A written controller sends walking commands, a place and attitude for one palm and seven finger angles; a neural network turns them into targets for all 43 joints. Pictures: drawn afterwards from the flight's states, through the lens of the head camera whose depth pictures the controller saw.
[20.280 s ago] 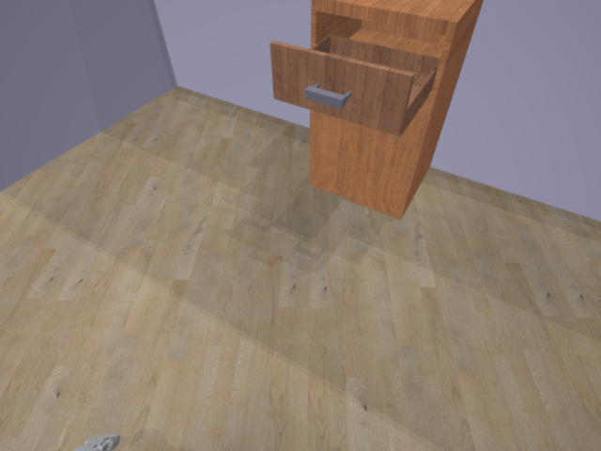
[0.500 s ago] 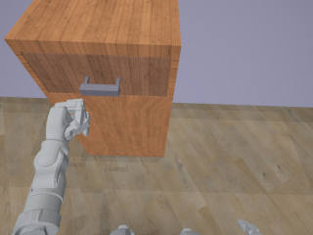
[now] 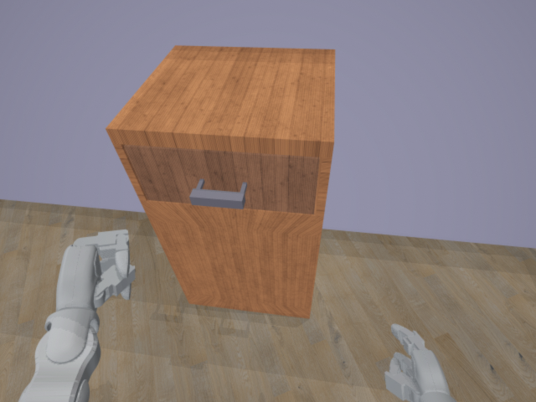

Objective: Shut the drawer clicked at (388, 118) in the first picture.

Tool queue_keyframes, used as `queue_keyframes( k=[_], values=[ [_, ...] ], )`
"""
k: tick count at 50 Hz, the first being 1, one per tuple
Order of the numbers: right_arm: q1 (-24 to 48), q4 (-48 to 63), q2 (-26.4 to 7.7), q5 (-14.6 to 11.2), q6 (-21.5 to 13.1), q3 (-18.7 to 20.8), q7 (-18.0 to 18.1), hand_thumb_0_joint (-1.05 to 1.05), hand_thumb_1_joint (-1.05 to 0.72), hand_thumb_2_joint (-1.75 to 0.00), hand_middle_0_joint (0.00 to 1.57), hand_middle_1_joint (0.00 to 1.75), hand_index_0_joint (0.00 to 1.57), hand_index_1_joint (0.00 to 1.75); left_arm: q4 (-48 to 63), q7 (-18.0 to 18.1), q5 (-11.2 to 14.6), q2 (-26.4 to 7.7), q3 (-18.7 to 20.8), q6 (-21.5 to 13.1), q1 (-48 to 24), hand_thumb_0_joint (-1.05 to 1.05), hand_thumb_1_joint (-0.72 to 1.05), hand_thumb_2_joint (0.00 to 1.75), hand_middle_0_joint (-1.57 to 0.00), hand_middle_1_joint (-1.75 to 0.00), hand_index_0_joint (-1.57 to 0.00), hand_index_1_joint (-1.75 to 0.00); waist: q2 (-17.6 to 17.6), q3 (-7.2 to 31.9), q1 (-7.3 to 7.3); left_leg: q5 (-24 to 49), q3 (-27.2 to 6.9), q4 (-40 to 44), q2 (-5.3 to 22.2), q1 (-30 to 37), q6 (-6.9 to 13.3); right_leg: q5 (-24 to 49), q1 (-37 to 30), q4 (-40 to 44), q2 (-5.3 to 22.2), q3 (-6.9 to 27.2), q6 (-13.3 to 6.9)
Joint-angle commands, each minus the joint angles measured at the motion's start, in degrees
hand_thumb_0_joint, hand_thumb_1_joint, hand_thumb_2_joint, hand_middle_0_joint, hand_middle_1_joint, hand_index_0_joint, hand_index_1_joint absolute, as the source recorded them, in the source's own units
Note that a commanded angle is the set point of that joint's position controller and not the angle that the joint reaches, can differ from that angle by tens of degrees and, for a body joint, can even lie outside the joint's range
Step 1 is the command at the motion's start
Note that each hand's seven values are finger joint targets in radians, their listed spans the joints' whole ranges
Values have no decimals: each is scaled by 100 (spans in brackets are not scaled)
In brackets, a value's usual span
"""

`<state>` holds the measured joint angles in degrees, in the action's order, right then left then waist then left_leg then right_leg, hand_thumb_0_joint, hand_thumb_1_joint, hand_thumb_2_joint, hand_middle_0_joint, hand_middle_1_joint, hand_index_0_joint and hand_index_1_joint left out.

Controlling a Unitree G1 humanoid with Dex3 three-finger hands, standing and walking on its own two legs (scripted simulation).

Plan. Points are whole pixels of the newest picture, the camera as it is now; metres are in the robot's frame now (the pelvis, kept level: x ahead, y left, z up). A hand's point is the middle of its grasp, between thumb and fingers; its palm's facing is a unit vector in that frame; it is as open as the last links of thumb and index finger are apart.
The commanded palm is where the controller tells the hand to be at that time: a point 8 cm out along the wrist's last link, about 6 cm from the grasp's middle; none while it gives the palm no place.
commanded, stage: draw the hand back to the body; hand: left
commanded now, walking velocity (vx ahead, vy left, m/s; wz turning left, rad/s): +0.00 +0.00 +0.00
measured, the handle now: (220, 191) +0.56 +0.17 -0.05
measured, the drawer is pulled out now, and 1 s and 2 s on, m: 0.00 0.00 0.00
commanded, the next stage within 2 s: step back with the hand held close in 0.50 s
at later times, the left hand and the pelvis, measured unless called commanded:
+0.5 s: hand (59, 312) +0.17 +0.24 +0.16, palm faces +0.41 -0.82 -0.40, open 3.3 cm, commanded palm +0.12 +0.28 +0.18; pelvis -0.01 +0.00 +0.00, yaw +0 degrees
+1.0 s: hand (49, 324) +0.16 +0.25 +0.15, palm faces +0.26 -0.82 -0.51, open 3.3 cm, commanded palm +0.10 +0.29 +0.18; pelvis -0.04 +0.01 +0.00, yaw +0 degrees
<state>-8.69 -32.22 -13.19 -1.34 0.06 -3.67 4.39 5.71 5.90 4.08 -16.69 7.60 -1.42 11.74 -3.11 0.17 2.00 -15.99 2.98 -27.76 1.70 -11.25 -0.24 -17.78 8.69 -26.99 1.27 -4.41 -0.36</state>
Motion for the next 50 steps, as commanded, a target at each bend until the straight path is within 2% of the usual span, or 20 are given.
queue_keyframes(
  k=[1,4,6,8,11,16,18,21,23,26,28,30,31,32,33,35,38,42,46,50],
  values=[
    [609,816,-636,55,-359,318,25,0,-90,-90,20,30,20,30,1720,37,28,-1032,767,-343,-297,0,90,90,-140,-160,-140,-160,293,626,15,1700,-125,484,-79,743,215,1945,-225,580,-127,178,-49],
    [602,823,-573,66,-412,325,-5,0,-90,-90,20,30,20,30,2202,42,44,-1059,960,-404,98,0,90,90,-140,-160,-140,-160,17,675,46,1754,-102,521,-87,820,208,2004,-385,593,-82,193,-50],
    [645,787,-580,89,-487,357,-14,0,-90,-90,20,30,20,30,2480,50,41,-1160,1119,-440,453,0,90,90,-140,-160,-140,-160,71,599,80,1802,-90,510,-80,837,215,2037,-376,672,-99,208,-41],
    [613,809,-553,84,-553,368,-35,0,-90,-90,20,30,20,30,2857,65,48,-1136,1176,-500,703,0,90,90,-140,-160,-140,-160,-90,630,87,1889,-86,490,-81,851,218,2139,-439,620,-58,210,-37],
    [621,772,-563,92,-682,416,-40,0,-90,-90,20,30,20,30,3123,76,44,-1211,1355,-557,1189,0,90,90,-140,-160,-140,-160,120,512,126,1857,-77,456,-72,821,222,2108,-363,692,-91,206,-22],
    [624,750,-531,69,-834,458,-8,0,-90,-90,20,30,20,30,3461,101,56,-1303,1662,-689,1742,0,90,90,-140,-160,-140,-160,56,267,176,1548,-64,440,-62,767,225,1815,-191,791,-100,227,-18],
    [551,682,-542,69,-846,457,0,0,-90,-90,20,30,20,30,3186,80,48,-1020,1426,-701,1668,0,90,90,-140,-160,-140,-160,184,31,79,1374,-64,470,-53,687,233,1641,-68,778,-76,210,6],
    [574,656,-586,65,-877,492,36,0,-90,-90,20,30,20,30,3041,83,24,-998,1377,-714,1471,0,90,90,-140,-160,-140,-160,212,-163,71,1066,-84,523,-64,698,247,1202,113,919,-89,232,11],
    [549,659,-579,86,-906,478,63,0,-90,-90,20,30,20,30,3147,114,18,-1098,1453,-772,1376,0,90,90,-140,-160,-140,-160,182,68,102,1004,-111,553,-71,737,262,1114,-25,861,-48,241,3],
    [601,662,-561,106,-971,469,85,0,-90,-90,20,30,20,30,3195,119,15,-1177,1523,-784,1405,0,90,90,-140,-160,-140,-160,218,113,160,1061,-119,551,-90,770,260,1180,-99,893,-64,251,-9],
    [605,664,-535,111,-1016,440,88,0,-90,-90,20,30,20,30,3382,125,9,-1189,1506,-814,1325,0,90,90,-140,-160,-140,-160,-48,170,154,1073,-125,559,-99,781,245,1218,-159,861,-43,262,-23],
    [605,656,-528,115,-1044,444,86,0,-90,-90,20,30,20,30,3331,133,4,-1172,1539,-820,1450,0,90,90,-140,-160,-140,-160,65,168,177,1209,-121,553,-91,781,241,1373,-199,826,-59,236,-24],
    [621,627,-533,117,-1050,453,101,0,-90,-90,20,30,20,30,3264,129,5,-1220,1590,-785,1514,0,90,90,-140,-160,-140,-160,35,157,200,1239,-113,557,-94,797,238,1418,-205,880,-79,262,-30],
    [516,793,-673,139,-859,472,34,0,-90,-90,20,30,20,30,3860,156,-37,-1945,2334,-1030,774,0,90,90,-140,-160,-140,-160,298,-399,-85,951,-197,323,18,192,312,1744,318,1168,277,765,10],
    [449,637,-558,152,-734,483,22,0,-90,-90,20,30,20,30,3170,110,-52,-1519,2075,-1042,1400,0,90,90,-140,-160,-140,-160,563,-285,-122,958,-203,214,29,194,278,1777,288,1117,407,639,-9],
    [465,753,-592,153,-561,526,-22,0,-90,-90,20,30,20,30,3159,50,-56,-1134,1705,-1059,1922,0,90,90,-140,-160,-140,-160,347,-47,-152,1158,-174,214,86,199,272,1884,264,957,432,589,24],
    [443,857,-632,161,-408,581,-24,0,-90,-90,20,30,20,30,3369,57,-40,-1170,1750,-1129,2274,0,90,90,-140,-160,-140,-160,-17,409,-148,1797,-228,369,150,222,279,2143,7,629,314,422,70],
    [445,989,-626,132,-268,637,14,0,-90,-90,20,30,20,30,3698,109,-13,-1394,1947,-1147,2512,0,90,90,-140,-160,-140,-160,131,839,-131,2535,-322,354,224,240,276,2567,-192,330,214,324,113],
    [460,1057,-647,124,-229,685,59,0,-90,-90,20,30,20,30,3945,164,4,-1594,2119,-1191,2595,0,90,90,-140,-160,-140,-160,-38,961,-102,2572,-364,395,280,101,285,2479,-153,158,150,308,143],
    [390,1057,-636,103,-250,699,55,0,-90,-90,20,30,20,30,3885,206,-4,-1504,2077,-1228,2685,0,90,90,-140,-160,-140,-160,-28,792,-143,2001,-447,529,364,-358,315,2044,-147,53,94,332,154]
  ],
)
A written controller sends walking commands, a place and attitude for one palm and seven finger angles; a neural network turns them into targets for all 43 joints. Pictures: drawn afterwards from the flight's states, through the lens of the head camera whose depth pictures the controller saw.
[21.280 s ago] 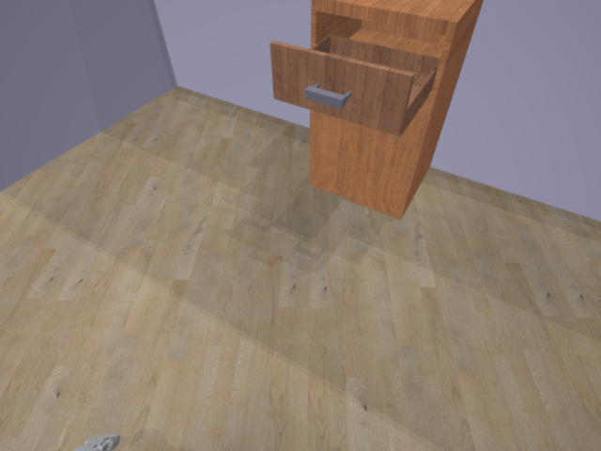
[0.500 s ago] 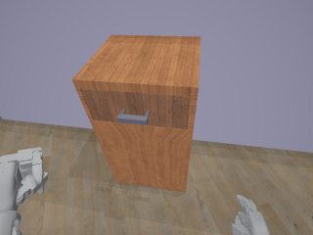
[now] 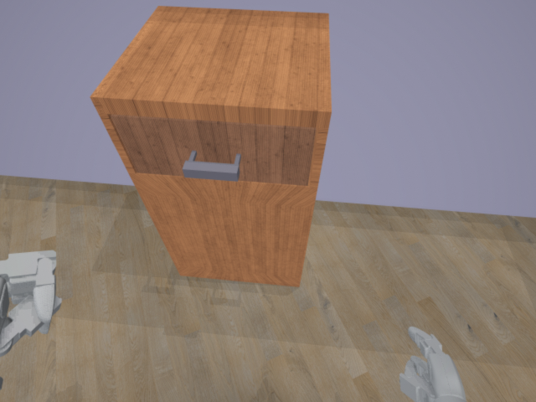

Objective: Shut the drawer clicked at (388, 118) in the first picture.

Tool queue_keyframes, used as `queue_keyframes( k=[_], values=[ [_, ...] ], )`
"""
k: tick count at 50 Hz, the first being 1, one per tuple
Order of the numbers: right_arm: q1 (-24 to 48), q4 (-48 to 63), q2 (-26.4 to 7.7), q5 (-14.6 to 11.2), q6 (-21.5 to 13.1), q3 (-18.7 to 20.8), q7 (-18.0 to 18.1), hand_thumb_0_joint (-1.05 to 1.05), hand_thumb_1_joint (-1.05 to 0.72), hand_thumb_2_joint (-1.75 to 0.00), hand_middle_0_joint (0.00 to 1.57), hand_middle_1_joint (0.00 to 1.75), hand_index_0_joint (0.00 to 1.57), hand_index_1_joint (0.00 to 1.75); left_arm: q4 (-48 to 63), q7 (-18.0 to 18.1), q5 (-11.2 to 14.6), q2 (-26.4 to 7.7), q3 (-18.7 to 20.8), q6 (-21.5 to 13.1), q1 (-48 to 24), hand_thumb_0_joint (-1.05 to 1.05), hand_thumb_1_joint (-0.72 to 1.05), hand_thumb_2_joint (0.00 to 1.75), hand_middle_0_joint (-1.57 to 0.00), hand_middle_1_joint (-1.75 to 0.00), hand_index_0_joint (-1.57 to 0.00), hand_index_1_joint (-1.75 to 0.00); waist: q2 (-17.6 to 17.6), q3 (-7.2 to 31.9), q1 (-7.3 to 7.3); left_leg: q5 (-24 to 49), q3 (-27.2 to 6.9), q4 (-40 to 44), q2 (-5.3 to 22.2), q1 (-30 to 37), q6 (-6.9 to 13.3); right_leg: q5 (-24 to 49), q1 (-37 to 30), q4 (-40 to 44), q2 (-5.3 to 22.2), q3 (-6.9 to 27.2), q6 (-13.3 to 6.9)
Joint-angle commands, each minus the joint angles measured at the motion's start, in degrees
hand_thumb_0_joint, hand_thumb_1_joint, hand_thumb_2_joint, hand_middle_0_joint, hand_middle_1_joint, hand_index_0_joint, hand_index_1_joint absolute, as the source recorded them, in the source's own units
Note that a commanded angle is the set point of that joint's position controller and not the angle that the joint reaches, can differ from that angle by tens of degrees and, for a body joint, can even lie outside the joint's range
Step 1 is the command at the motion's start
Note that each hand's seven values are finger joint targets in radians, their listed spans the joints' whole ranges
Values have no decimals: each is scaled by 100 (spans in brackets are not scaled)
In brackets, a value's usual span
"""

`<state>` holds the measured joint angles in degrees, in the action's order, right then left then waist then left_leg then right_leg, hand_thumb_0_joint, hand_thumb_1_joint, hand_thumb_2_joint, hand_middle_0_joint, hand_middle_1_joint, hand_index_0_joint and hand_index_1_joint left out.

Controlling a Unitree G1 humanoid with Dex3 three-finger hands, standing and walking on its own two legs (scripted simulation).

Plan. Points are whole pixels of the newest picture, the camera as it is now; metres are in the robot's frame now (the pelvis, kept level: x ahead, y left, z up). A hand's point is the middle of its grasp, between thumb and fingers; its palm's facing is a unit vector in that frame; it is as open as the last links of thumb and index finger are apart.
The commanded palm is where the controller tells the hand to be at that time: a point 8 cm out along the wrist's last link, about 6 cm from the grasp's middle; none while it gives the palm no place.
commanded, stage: step back with the hand held close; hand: left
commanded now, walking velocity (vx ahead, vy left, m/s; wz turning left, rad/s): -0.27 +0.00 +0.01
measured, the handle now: (213, 163) +0.59 +0.16 -0.06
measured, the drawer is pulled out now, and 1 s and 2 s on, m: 0.00 0.00 0.00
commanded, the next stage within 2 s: stop stepping back and stand still in 1.12 s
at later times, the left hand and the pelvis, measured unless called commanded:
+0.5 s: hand (9, 366) +0.13 +0.24 +0.16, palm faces +0.34 -0.82 -0.46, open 3.3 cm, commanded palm +0.06 +0.29 +0.17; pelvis -0.06 +0.01 -0.01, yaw +1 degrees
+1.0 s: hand out of the picture +0.08 +0.26 +0.16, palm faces +0.36 -0.80 -0.47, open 3.3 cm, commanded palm +0.00 +0.29 +0.17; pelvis -0.12 +0.01 -0.01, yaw +3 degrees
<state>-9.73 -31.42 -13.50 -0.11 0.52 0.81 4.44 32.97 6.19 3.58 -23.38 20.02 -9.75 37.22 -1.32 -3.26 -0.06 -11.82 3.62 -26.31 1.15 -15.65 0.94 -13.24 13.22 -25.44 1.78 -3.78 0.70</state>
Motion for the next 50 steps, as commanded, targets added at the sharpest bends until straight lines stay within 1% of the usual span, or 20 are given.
queue_keyframes(
  k=[1,10,20,23,25,28,31,32,34,35,37,40,41,43,44,45,46,48,49,50],
  values=[
    [505,996,-654,-7,-316,265,58,0,-90,-90,20,30,20,30,1258,179,51,-864,851,-413,127,0,90,90,-140,-160,-140,-160,-290,1148,73,1435,-558,419,412,-39,200,1522,-653,-108,24,288,40],
    [440,981,-669,-29,-515,269,47,0,-90,-90,20,30,20,30,1298,275,-39,-838,890,-656,74,0,90,90,-140,-160,-140,-160,-293,802,-27,-1012,-759,726,450,-1251,306,397,-744,-120,-14,460,21],
    [303,767,-657,18,-664,284,59,0,-90,-90,20,30,20,30,1276,376,-60,-839,791,-823,-152,0,90,90,-140,-160,-140,-160,52,630,-104,-1178,-552,-39,167,-595,131,-1144,519,801,310,737,-114],
    [323,695,-657,26,-647,269,68,0,-90,-90,20,30,20,30,1313,410,-64,-853,762,-846,-238,0,90,90,-140,-160,-140,-160,-24,560,-129,-1079,-658,35,192,-465,98,-1176,760,790,252,579,-113],
    [402,710,-670,27,-647,280,76,0,-90,-90,20,30,20,30,1291,418,-86,-923,868,-893,-185,0,90,90,-140,-160,-140,-160,-244,590,-104,-1314,-934,556,400,-897,204,-960,296,440,-17,465,-15],
    [554,824,-723,26,-712,297,75,0,-90,-90,20,30,20,30,1316,364,-208,-916,1052,-944,-8,0,90,90,-140,-160,-140,-160,-1144,809,10,-2070,-1586,1565,1034,-2412,564,202,-1334,-1226,-553,319,82],
    [585,865,-724,44,-850,371,34,0,-90,-90,20,30,20,30,1328,275,-256,-1030,1290,-1008,174,0,90,90,-140,-160,-140,-160,-1086,1058,64,-1856,-1646,1301,1134,-2782,720,522,-1733,-1636,-658,522,88],
    [463,830,-654,28,-868,348,13,0,-90,-90,20,30,20,30,1428,258,-166,-1003,1259,-1029,306,0,90,90,-140,-160,-140,-160,-680,1105,52,-1075,-1547,971,998,-2305,669,937,-1409,-1304,-575,596,46],
    [441,744,-675,40,-895,357,-5,0,-90,-90,20,30,20,30,1518,197,-111,-980,1246,-1080,295,0,90,90,-140,-160,-140,-160,-496,1320,17,-554,-1229,629,835,-1872,554,1336,-1195,-1084,-452,762,40],
    [395,703,-657,48,-888,345,-12,0,-90,-90,20,30,20,30,1596,185,-76,-972,1194,-1104,188,0,90,90,-140,-160,-140,-160,-444,1357,-26,-231,-1000,371,676,-1517,452,1763,-877,-857,-295,945,21],
    [301,591,-548,18,-841,370,-36,0,-90,-90,20,30,20,30,1519,203,-46,-1020,1110,-1087,70,0,90,90,-140,-160,-140,-160,246,1567,-108,11,-517,-374,220,-687,141,2116,-138,-146,256,1457,-21],
    [348,478,-448,-2,-675,434,-56,0,-90,-90,20,30,20,30,1393,329,-20,-1135,1024,-979,-141,0,90,90,-140,-160,-140,-160,877,1236,-122,-879,-370,-2138,-272,-82,-152,332,1340,1135,1332,2251,-730],
    [361,441,-425,63,-611,426,-49,0,-90,-90,20,30,20,30,1299,370,-43,-1169,1099,-921,-205,0,90,90,-140,-160,-140,-160,813,1160,-157,-864,-433,-2338,-265,-144,-151,724,1403,1106,1366,2224,-855],
    [435,441,-296,69,-490,323,-15,0,-90,-90,20,30,20,30,1059,344,-67,-964,985,-848,-125,0,90,90,-140,-160,-140,-160,957,866,-159,-769,-581,-1221,-58,-291,-81,1541,993,638,1038,1625,-665],
    [464,439,-369,57,-460,286,17,0,-90,-90,20,30,20,30,1097,328,-66,-960,950,-860,-198,0,90,90,-140,-160,-140,-160,655,720,-201,-199,-571,-154,11,-102,-4,1425,983,282,651,1305,-405],
    [532,484,-533,47,-482,313,67,0,-90,-90,20,30,20,30,1244,306,-74,-939,922,-930,-301,0,90,90,-140,-160,-140,-160,-163,777,-159,837,-979,670,432,-185,177,1217,672,-336,-31,867,-96],
    [611,584,-621,33,-550,359,92,0,-90,-90,20,30,20,30,1481,263,-143,-1035,900,-1001,-462,0,90,90,-140,-160,-140,-160,-1019,990,-107,1756,-1500,895,1111,-371,370,831,250,-1142,-443,526,61],
    [452,649,-548,173,-778,362,12,0,-90,-90,20,30,20,30,1355,192,-75,-1038,1040,-1006,-191,0,90,90,-140,-160,-140,-160,-1502,1438,2,1606,-2120,1258,1839,-728,858,-1357,266,-2932,-658,732,50],
    [304,547,-510,218,-872,373,-20,0,-90,-90,20,30,20,30,1557,209,-41,-963,998,-991,-304,0,90,90,-140,-160,-140,-160,-1179,1333,-32,2012,-2085,1056,1927,-518,961,-1524,657,-3236,-593,914,12],
    [154,454,-501,186,-948,396,-74,0,-90,-90,20,30,20,30,1621,228,-10,-849,899,-969,-202,0,90,90,-140,-160,-140,-160,-807,1409,-7,3171,-1755,647,1823,277,951,-1569,1165,-2954,-511,898,-5]
  ],
)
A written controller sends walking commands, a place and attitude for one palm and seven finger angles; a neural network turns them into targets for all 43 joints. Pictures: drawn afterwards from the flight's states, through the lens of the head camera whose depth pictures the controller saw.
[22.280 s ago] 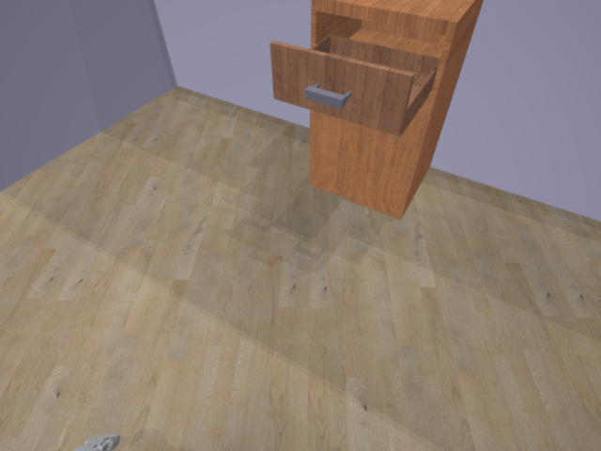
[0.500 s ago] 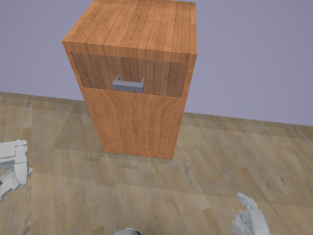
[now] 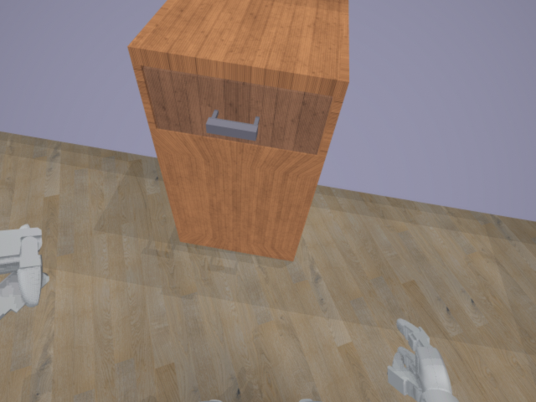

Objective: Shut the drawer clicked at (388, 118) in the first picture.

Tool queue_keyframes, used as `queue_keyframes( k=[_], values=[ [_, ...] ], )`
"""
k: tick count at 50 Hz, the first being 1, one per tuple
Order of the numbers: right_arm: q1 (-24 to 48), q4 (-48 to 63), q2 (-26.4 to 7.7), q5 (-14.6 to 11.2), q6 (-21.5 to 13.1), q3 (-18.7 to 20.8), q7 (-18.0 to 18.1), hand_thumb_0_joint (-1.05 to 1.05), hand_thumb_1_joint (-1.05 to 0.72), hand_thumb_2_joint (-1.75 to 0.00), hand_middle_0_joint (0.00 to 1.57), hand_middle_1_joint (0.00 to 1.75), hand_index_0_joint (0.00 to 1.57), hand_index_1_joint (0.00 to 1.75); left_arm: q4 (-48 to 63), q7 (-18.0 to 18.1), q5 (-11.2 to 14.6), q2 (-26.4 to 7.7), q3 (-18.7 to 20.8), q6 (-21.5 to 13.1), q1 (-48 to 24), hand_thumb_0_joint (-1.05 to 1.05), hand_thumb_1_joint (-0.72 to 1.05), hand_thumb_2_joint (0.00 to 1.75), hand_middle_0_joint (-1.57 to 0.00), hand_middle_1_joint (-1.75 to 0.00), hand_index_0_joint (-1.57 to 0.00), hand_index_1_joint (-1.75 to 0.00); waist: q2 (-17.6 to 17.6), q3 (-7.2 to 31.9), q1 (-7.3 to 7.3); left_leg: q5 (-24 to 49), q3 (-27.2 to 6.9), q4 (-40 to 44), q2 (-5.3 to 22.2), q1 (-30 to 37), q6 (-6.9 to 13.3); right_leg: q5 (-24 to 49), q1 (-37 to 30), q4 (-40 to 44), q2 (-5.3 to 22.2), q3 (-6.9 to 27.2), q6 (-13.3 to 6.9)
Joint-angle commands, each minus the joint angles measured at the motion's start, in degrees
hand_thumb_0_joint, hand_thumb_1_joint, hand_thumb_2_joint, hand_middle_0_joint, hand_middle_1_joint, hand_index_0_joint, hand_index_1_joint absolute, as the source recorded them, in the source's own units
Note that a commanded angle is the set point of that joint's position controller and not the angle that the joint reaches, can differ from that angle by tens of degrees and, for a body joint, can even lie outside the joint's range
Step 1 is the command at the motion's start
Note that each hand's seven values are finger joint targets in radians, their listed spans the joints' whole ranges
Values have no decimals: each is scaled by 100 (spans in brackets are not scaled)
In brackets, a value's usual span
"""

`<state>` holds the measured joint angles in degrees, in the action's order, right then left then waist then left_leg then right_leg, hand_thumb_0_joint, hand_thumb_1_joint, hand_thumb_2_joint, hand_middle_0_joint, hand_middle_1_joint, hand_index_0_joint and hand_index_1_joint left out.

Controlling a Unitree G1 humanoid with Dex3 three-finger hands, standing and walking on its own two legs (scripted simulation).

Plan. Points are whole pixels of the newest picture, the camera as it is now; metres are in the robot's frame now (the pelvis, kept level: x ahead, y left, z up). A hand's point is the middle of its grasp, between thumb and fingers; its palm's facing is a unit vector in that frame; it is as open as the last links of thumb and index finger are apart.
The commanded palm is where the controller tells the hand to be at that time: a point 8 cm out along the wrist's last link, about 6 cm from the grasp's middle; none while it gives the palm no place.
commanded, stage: step back with the hand held close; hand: left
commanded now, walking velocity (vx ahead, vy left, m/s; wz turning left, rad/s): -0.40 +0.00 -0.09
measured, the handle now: (234, 122) +0.72 +0.12 -0.05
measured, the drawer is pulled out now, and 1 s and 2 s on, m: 0.00 0.00 0.00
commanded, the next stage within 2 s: stop stepping back and stand still in 0.12 s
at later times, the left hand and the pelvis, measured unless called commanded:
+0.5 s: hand out of the picture +0.09 +0.19 +0.17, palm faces +0.27 -0.84 -0.47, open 3.3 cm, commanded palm +0.04 +0.24 +0.18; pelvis -0.11 -0.03 +0.00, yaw -5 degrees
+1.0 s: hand out of the picture +0.06 +0.20 +0.16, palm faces +0.30 -0.85 -0.43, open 3.3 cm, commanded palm none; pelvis -0.15 -0.02 +0.01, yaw -5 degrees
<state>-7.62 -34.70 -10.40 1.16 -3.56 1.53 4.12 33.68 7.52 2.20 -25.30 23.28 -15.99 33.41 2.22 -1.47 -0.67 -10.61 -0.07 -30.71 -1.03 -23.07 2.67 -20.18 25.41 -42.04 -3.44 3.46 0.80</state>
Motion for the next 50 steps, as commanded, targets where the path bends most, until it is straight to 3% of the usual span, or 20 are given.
queue_keyframes(
  k=[1,4,9,11,12,13,14,15,16,18,22,24,26,27,28,31,37,41,46,50],
  values=[
    [1,775,-829,9,-596,317,-112,0,-90,-90,20,30,20,30,1646,80,143,-595,465,-286,275,0,90,90,-140,-160,-140,-160,-1154,1455,101,3599,-1054,858,1970,1629,657,-742,125,-1071,50,57,11],
    [-44,700,-833,22,-652,278,-249,0,-90,-90,20,30,20,30,1733,51,129,-493,238,-155,292,0,90,90,-140,-160,-140,-160,-1413,1380,56,3495,-787,1078,1798,1929,511,-710,-2,-574,81,-268,50],
    [141,761,-830,110,-608,213,-200,0,-90,-90,20,30,20,30,1543,93,241,-710,507,-18,390,0,90,90,-140,-160,-140,-160,-1661,1210,85,861,-757,1819,1702,969,379,-762,-1031,509,21,-503,-15],
    [223,875,-846,85,-510,220,-170,0,-90,-90,20,30,20,30,1490,73,266,-881,718,-23,639,0,90,90,-140,-160,-140,-160,-1534,1169,135,-205,-516,1796,1435,455,169,-25,-1736,1594,51,-704,-71],
    [220,964,-819,27,-424,193,-171,0,-90,-90,20,30,20,30,1410,36,306,-851,713,-24,875,0,90,90,-140,-160,-140,-160,-1312,1092,144,-861,-224,1564,1054,324,-15,228,-1951,2220,169,-717,-108],
    [222,1055,-812,-33,-334,193,-178,0,-90,-90,20,30,20,30,1428,24,302,-964,767,-21,926,0,90,90,-140,-160,-140,-160,-695,896,99,-1301,262,767,489,341,-299,61,-1548,2848,551,-394,-240],
    [251,1083,-737,-69,-238,186,-172,0,-90,-90,20,30,20,30,1417,72,320,-1171,903,-33,877,0,90,90,-140,-160,-140,-160,535,760,62,-1153,469,-974,78,541,-501,-831,-363,3593,1705,1049,-664],
    [218,976,-746,-64,-251,157,-153,0,-90,-90,20,30,20,30,1380,160,343,-1222,995,37,610,0,90,90,-140,-160,-140,-160,937,638,163,-1269,133,-2220,-25,64,-469,-1049,112,3699,2507,1749,-1120],
    [62,872,-809,-118,-222,192,-165,0,-90,-90,20,30,20,30,1264,176,290,-1034,896,131,560,0,90,90,-140,-160,-140,-160,958,828,70,-1145,-99,-2599,-32,-542,-409,117,-568,3184,2312,1529,-1075],
    [112,853,-660,-195,-236,107,-73,0,-90,-90,20,30,20,30,908,255,188,-696,646,178,655,0,90,90,-140,-160,-140,-160,495,873,-90,-834,-75,-1942,275,-534,-348,1397,-1283,2461,1927,612,-856],
    [99,749,-831,-222,-518,120,77,0,-90,-90,20,30,20,30,658,306,69,-569,406,109,384,0,90,90,-140,-160,-140,-160,354,418,-20,-459,244,542,207,881,-76,523,-941,2330,1513,292,-424],
    [-1,776,-990,-206,-656,193,83,0,-90,-90,20,30,20,30,935,279,38,-518,261,-18,208,0,90,90,-140,-160,-140,-160,-201,469,37,-71,-136,1017,562,1190,108,666,-1208,2013,1047,118,-134],
    [-42,847,-1121,-264,-686,269,85,0,-90,-90,20,30,20,30,910,214,39,-626,292,-56,296,0,90,90,-140,-160,-140,-160,-210,515,67,526,-358,809,755,1246,142,1104,-1350,1802,816,29,51],
    [-46,769,-926,-195,-679,130,82,0,-90,-90,20,30,20,30,1037,232,2,-720,446,-93,356,0,90,90,-140,-160,-140,-160,-947,539,-1,486,-514,1053,732,1132,183,980,-1329,1576,754,-204,-47],
    [-62,768,-903,-178,-672,94,73,0,-90,-90,20,30,20,30,1108,233,-18,-708,464,-103,363,0,90,90,-140,-160,-140,-160,-1186,477,17,320,-675,1179,810,945,200,772,-1382,1414,628,-383,-32],
    [-46,774,-927,-163,-719,119,60,0,-90,-90,20,30,20,30,1103,239,-31,-697,489,-117,299,0,90,90,-140,-160,-140,-160,-664,273,33,-414,-680,1195,785,405,165,557,-1602,1694,553,-299,-45],
    [-26,724,-833,-147,-620,127,-2,0,-90,-90,20,30,20,30,522,199,31,-443,281,-81,160,0,90,90,-140,-160,-140,-160,153,-82,-43,-671,-61,84,280,821,-111,-821,-507,2975,1164,628,-339],
    [78,733,-830,-105,-602,76,36,0,-90,-90,20,30,20,30,665,198,14,-469,232,-23,-94,0,90,90,-140,-160,-140,-160,-252,-29,-26,-614,-209,626,427,1184,-69,-642,-436,2725,849,185,-209],
    [108,794,-826,-91,-681,20,64,0,-90,-90,20,30,20,30,1007,188,-28,-502,256,-13,-148,0,90,90,-140,-160,-140,-160,-830,327,37,-647,-571,1427,668,883,20,506,-1393,2042,442,-270,-34],
    [55,811,-788,-88,-683,7,33,0,-90,-90,20,30,20,30,988,185,-15,-442,252,7,93,0,90,90,-140,-160,-140,-160,-618,514,63,-30,-399,1235,577,871,-27,1099,-1728,2066,464,-290,-36]
  ],
)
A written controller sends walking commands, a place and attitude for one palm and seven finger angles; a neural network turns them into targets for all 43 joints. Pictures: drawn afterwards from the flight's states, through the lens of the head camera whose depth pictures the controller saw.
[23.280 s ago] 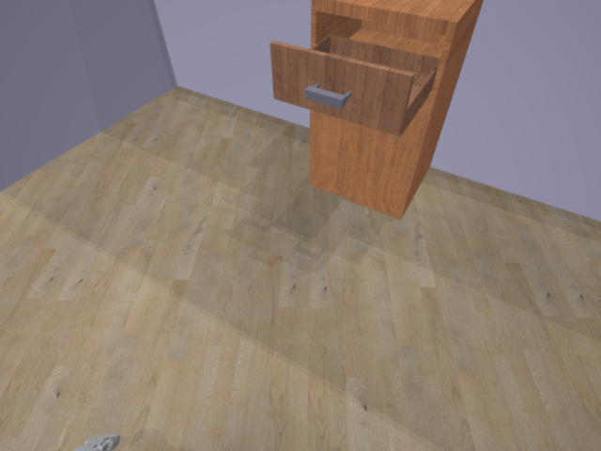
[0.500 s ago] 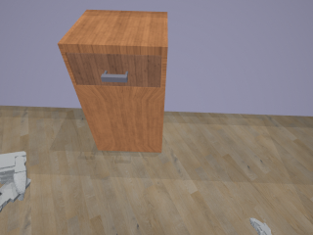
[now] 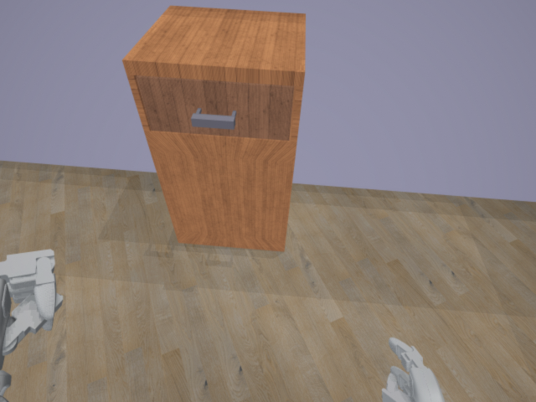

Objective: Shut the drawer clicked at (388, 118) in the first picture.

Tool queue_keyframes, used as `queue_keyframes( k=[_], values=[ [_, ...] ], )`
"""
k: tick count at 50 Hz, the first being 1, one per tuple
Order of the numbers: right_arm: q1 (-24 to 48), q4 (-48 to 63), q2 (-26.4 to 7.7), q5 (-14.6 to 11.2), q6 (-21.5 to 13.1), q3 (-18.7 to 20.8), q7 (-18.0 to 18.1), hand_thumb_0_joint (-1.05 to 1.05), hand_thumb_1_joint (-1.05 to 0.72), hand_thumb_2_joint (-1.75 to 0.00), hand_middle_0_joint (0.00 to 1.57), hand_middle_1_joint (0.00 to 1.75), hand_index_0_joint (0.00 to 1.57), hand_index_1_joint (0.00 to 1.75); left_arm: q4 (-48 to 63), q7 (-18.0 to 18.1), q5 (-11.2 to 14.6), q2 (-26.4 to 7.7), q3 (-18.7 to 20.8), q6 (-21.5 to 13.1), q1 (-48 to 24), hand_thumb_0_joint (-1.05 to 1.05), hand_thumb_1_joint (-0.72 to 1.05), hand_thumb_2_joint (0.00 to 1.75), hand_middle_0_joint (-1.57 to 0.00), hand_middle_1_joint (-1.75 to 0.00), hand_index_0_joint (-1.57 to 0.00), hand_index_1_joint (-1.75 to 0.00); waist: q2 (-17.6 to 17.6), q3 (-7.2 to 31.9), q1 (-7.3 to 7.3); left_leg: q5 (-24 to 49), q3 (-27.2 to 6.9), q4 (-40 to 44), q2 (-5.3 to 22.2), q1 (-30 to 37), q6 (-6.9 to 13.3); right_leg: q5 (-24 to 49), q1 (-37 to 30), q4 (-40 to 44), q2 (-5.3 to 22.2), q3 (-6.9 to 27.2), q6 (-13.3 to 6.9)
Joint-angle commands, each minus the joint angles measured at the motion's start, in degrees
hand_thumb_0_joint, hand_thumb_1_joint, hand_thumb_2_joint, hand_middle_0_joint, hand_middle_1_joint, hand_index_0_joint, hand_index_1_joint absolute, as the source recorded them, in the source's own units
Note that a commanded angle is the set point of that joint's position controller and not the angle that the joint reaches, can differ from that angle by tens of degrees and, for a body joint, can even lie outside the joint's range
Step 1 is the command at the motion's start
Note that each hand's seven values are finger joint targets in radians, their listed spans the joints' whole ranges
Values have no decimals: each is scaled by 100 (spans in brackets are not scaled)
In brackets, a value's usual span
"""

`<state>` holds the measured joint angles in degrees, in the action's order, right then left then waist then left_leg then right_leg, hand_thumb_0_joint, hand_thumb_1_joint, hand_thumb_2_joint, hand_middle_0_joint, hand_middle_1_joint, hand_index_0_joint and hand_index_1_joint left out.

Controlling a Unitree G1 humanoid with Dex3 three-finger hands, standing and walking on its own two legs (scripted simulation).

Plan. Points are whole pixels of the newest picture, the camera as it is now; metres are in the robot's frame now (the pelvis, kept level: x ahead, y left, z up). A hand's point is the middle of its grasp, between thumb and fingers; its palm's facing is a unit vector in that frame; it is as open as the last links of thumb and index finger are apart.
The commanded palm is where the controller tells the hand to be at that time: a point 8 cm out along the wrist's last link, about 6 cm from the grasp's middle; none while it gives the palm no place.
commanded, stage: let the arm hang, fingers relaxed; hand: left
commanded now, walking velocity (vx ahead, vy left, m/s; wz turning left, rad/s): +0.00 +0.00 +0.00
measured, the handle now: (215, 116) +0.85 +0.21 -0.06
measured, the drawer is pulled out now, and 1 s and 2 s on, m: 0.00 0.00 0.00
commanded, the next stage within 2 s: look to check the result in 1.12 s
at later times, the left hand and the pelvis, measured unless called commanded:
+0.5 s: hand out of the picture -0.07 +0.20 -0.18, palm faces +0.06 -0.97 -0.23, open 4.3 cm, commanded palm none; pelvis -0.01 +0.00 +0.00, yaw +3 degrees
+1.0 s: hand out of the picture -0.01 +0.14 -0.18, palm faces +0.07 -0.98 -0.16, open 7.3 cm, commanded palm none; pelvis +0.00 -0.01 +0.00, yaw +2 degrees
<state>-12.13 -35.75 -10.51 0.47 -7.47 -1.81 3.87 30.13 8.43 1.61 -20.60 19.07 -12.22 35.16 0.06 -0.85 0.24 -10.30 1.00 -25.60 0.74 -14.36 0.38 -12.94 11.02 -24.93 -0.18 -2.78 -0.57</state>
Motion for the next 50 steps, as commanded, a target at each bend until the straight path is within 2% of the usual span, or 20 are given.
queue_keyframes(
  k=[1,2,3,5,6,8,10,11,13,16,18,21,24,29,31,35,40,42,46,50],
  values=[
    [869,-537,-1526,-139,-581,666,-406,0,-90,-90,20,30,20,30,-3555,-620,-342,-168,-1564,417,-833,0,90,90,-140,-160,-140,-160,-217,150,-247,1414,-481,-385,442,-107,84,1102,658,-325,473,128,-30],
    [338,-554,-1539,-133,-49,717,-454,0,-90,-90,20,30,20,30,-3708,-786,-372,-179,-1235,975,-936,0,90,90,-136,-156,-136,-156,9,420,-119,1724,-448,-490,498,67,82,1063,642,-196,681,413,-85],
    [139,-501,-1253,-84,143,641,-446,0,-90,-90,20,30,20,30,-3900,-805,-376,-12,-1295,1091,-977,0,90,90,-132,-151,-132,-151,290,655,-122,1544,-545,-610,513,123,154,725,640,-334,606,295,-163],
    [175,-442,-1200,-2,360,527,-419,0,-90,-90,20,30,20,30,-4424,-823,-372,28,-1360,1162,-1325,0,90,90,-124,-143,-124,-143,688,502,-82,1081,-818,-485,547,-234,341,146,593,-487,487,246,-194],
    [181,-469,-1185,45,417,515,-416,0,-90,-90,20,30,20,30,-4753,-824,-390,10,-1393,1170,-1486,0,90,90,-120,-138,-120,-138,826,583,-52,1104,-863,-436,498,-316,339,148,435,-528,481,298,-236],
    [307,-648,-1147,103,532,467,-386,0,-90,-90,20,30,20,30,-5532,-810,-370,9,-1461,1247,-1745,0,90,90,-112,-130,-112,-130,628,325,-8,708,-870,-285,410,-456,345,-128,446,-374,521,387,-264],
    [304,-864,-978,136,651,409,-359,0,-90,-90,20,30,20,30,-6327,-780,-351,68,-1537,1309,-1878,0,90,90,-104,-121,-104,-121,201,182,18,351,-814,-110,337,-497,293,-267,360,-172,549,479,-254],
    [247,-952,-972,131,700,387,-345,0,-90,-90,20,30,20,30,-6649,-767,-342,18,-1565,1323,-1932,0,90,90,-100,-117,-100,-117,65,155,25,243,-850,-29,342,-502,267,-364,305,-107,526,490,-258],
    [182,-1221,-867,120,734,357,-313,0,-90,-90,20,30,20,30,-7295,-764,-307,66,-1617,1312,-1926,0,90,90,-92,-108,-92,-108,-476,125,31,-60,-813,103,322,-427,245,-482,268,54,542,548,-273],
    [-105,-1561,-735,101,777,362,-258,0,-90,-90,20,30,20,30,-7996,-743,-261,132,-1631,1259,-1780,0,90,90,-80,-95,-80,-95,-823,173,13,-136,-754,126,340,-207,202,-462,215,287,559,559,-304],
    [-264,-1758,-625,103,792,370,-230,0,-90,-90,20,30,20,30,-8328,-745,-258,246,-1613,1261,-1711,0,90,90,-72,-86,-72,-86,-1059,157,5,-477,-790,268,377,-253,218,-548,137,377,539,489,-316],
    [-555,-2001,-612,65,820,387,-212,0,-90,-90,20,30,20,30,-8705,-748,-239,234,-1672,1243,-1623,0,90,90,-60,-73,-60,-73,-540,-16,-8,-565,-826,317,392,-198,228,-669,231,537,538,475,-336],
    [-835,-2267,-525,53,822,383,-201,0,-90,-90,20,30,20,30,-9016,-740,-222,317,-1720,1233,-1524,0,90,90,-48,-60,-48,-60,-186,-101,-41,-545,-773,343,387,-64,241,-817,349,645,584,450,-342],
    [-1079,-2545,-360,46,817,364,-180,0,-90,-90,20,30,20,30,-9312,-696,-210,468,-1751,1232,-1349,0,90,90,-28,-39,-28,-39,-115,-318,-48,-535,-740,440,404,-45,242,-880,469,624,565,378,-332],
    [-1100,-2594,-301,41,827,367,-182,0,-90,-90,20,30,20,30,-9379,-679,-217,517,-1760,1233,-1257,0,90,90,-20,-30,-20,-30,88,-459,-16,-523,-661,389,367,-87,234,-978,557,680,572,406,-328],
    [-1226,-2727,-103,58,812,347,-170,0,-90,-90,20,30,20,30,-9427,-652,-213,677,-1741,1227,-1246,0,90,90,-20,-30,-20,-30,38,-501,-56,-435,-601,391,352,-64,219,-965,617,636,575,412,-324],
    [-1212,-2768,38,66,785,347,-152,0,-90,-90,20,30,20,30,-9426,-629,-220,832,-1720,1224,-1216,0,90,90,-20,-30,-20,-30,-126,-588,-25,-409,-598,435,350,-171,216,-800,576,563,541,402,-308],
    [-1205,-2766,77,64,783,353,-151,0,-90,-90,20,30,20,30,-9406,-620,-223,856,-1713,1214,-1236,0,90,90,-20,-30,-20,-30,-12,-606,-21,-360,-563,400,348,-193,203,-769,559,578,549,405,-302],
    [-1224,-2777,129,64,776,362,-142,0,-90,-90,20,30,20,30,-9387,-611,-220,893,-1701,1198,-1255,0,90,90,-20,-30,-20,-30,-179,-595,-27,-155,-500,303,321,-143,174,-683,563,586,555,439,-318],
    [-1232,-2797,170,65,768,360,-138,0,-90,-90,20,30,20,30,-9372,-619,-212,902,-1685,1181,-1297,0,90,90,-20,-30,-20,-30,-103,-556,-48,-16,-457,249,308,-85,163,-608,514,641,606,457,-328]
  ],
)
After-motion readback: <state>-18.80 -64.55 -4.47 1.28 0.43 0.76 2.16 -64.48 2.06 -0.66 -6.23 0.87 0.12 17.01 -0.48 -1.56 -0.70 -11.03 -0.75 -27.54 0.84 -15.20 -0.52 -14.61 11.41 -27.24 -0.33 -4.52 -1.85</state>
